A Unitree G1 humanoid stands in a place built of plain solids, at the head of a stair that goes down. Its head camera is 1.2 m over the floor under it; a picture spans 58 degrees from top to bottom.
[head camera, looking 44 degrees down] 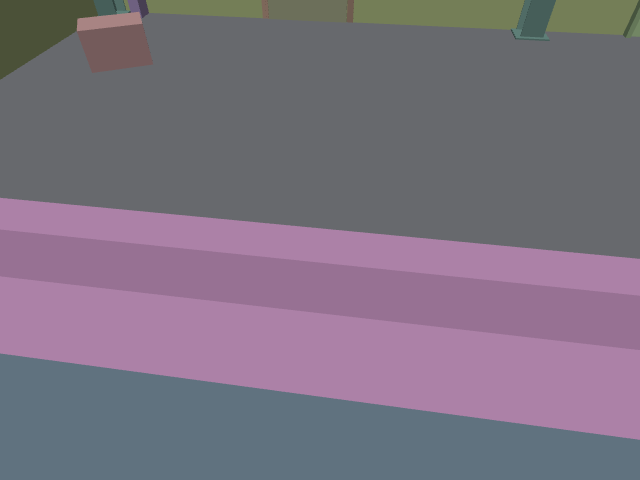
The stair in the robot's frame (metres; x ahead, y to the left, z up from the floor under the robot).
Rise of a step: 0.15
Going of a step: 0.41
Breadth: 6.95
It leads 8 degrees to the right of straight ahead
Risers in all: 4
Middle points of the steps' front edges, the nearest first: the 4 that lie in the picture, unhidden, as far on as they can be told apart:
0.61 0.13 0.00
1.01 0.07 -0.15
1.41 0.01 -0.31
1.82 -0.05 -0.46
